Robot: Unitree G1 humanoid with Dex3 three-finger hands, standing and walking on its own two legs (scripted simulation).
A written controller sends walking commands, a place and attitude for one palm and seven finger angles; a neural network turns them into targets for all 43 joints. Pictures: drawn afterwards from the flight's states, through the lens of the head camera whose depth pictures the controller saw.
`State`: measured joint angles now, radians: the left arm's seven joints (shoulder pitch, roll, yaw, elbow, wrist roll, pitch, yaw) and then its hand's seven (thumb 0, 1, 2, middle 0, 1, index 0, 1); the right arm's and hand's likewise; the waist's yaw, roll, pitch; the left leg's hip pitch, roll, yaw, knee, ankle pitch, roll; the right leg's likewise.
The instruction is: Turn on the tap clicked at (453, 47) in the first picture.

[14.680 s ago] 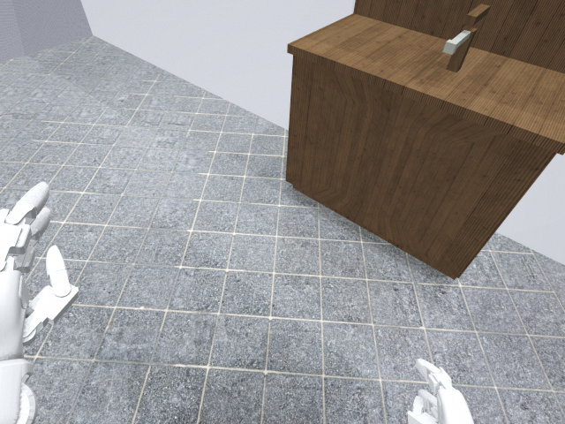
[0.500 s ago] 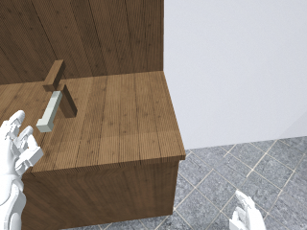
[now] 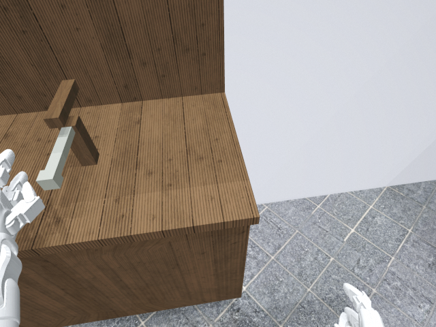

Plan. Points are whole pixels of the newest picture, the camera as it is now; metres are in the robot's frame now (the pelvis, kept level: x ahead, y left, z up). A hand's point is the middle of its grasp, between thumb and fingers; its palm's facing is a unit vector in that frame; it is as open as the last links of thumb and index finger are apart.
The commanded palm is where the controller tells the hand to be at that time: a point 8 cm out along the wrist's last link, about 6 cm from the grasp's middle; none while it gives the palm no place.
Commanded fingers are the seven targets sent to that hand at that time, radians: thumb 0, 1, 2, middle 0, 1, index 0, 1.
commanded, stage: reach beside the lever's end, fingers flat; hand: left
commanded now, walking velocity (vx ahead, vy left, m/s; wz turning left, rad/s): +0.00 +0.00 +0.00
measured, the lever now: (50, 179) +0.32 +0.33 +0.11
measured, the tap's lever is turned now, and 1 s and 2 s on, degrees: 0 0 16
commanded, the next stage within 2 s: push the lever round in 0.62 s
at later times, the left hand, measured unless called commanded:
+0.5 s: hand (31, 200) +0.28 +0.36 +0.10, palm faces +0.46 -0.88 -0.13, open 7.8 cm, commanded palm +0.24 +0.39 +0.10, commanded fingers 0.00 0.90 0.90 -0.15 -0.15 -0.15 -0.15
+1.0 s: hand (44, 201) +0.28 +0.33 +0.10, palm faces +0.45 -0.88 -0.11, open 7.8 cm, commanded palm +0.23 +0.37 +0.10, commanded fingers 0.00 0.90 0.90 -0.15 -0.15 -0.15 -0.15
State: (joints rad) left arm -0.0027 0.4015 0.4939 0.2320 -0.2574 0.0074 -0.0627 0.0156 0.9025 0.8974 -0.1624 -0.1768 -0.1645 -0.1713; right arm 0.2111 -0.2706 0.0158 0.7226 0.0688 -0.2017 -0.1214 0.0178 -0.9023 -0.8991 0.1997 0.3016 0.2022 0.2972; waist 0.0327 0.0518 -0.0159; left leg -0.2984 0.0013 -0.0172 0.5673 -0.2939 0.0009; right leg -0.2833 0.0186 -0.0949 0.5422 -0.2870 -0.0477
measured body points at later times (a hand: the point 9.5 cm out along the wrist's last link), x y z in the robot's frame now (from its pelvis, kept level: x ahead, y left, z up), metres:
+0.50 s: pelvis +0.00 +0.02 +0.00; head +0.02 +0.01 +0.45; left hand +0.25 +0.40 +0.11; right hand +0.14 -0.25 -0.10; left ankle +0.00 +0.12 -0.73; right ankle +0.00 -0.09 -0.73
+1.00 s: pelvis +0.00 +0.02 +0.00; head +0.01 +0.01 +0.45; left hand +0.25 +0.37 +0.11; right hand +0.16 -0.23 -0.10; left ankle +0.00 +0.12 -0.73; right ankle +0.00 -0.09 -0.73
